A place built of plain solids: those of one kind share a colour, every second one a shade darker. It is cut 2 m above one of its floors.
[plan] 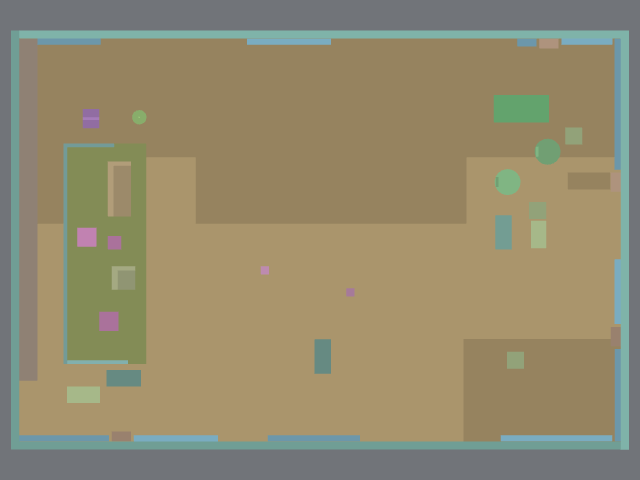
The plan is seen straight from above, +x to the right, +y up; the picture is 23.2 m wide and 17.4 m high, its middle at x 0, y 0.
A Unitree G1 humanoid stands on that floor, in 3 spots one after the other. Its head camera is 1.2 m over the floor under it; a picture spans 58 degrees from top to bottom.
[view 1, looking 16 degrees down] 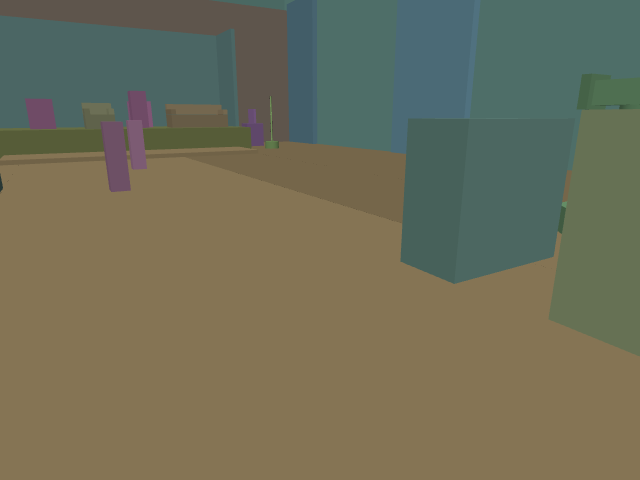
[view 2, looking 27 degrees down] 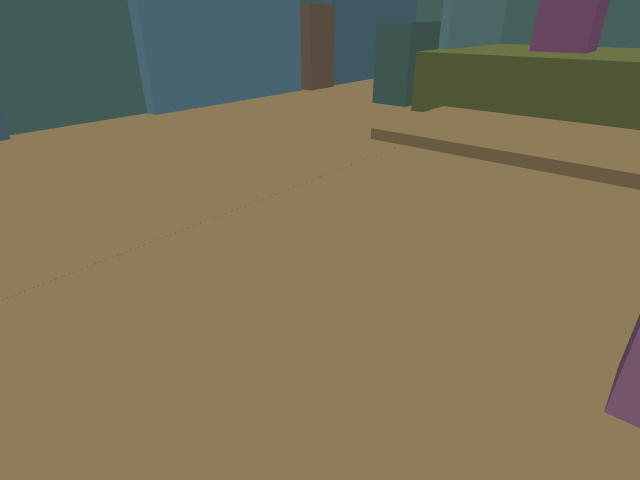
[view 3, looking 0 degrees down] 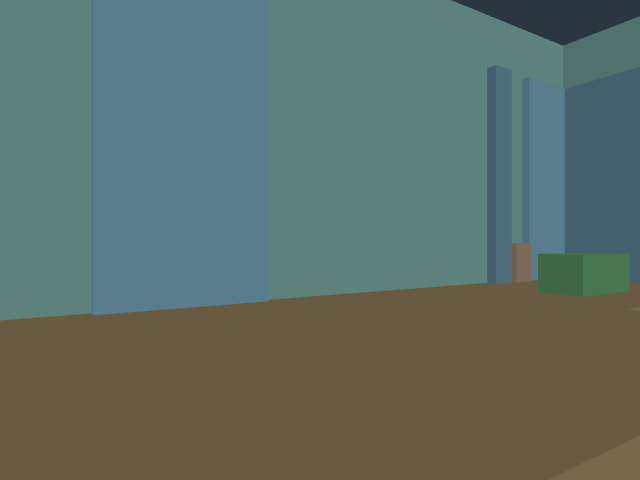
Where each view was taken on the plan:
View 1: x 9.00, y -2.74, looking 149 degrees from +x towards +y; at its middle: floor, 4.35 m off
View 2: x -0.42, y -1.32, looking -140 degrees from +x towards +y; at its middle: floor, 2.64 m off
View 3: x -3.10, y -0.68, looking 59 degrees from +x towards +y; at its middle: wall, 9.31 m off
